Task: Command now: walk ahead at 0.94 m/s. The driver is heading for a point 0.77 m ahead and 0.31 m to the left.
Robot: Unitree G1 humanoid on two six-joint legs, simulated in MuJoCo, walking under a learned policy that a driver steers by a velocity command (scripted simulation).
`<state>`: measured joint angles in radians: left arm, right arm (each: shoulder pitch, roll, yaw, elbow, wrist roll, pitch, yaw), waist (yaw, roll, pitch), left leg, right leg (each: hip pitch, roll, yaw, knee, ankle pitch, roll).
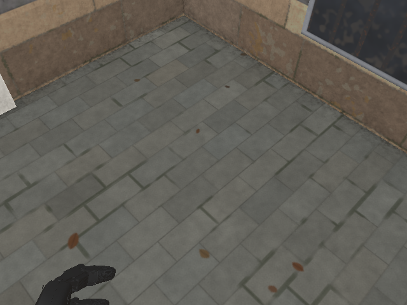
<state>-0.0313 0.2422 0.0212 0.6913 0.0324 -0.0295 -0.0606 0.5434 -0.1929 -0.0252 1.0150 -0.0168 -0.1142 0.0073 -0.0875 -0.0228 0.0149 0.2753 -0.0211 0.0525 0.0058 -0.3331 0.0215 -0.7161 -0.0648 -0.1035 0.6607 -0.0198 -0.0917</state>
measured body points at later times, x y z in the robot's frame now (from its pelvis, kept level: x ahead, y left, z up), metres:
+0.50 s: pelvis +0.46 -0.01 -0.01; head +0.49 +0.00 +0.44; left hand +0.34 +0.20 -0.15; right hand +0.72 -0.19 -0.10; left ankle +0.65 +0.07 -0.69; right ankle +0.24 -0.11 -0.71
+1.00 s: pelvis +0.92 +0.11 -0.01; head +0.96 +0.15 +0.44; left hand +0.99 +0.43 -0.08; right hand +1.09 -0.14 -0.13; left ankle +0.67 +0.06 -0.64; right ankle +1.11 +0.10 -0.72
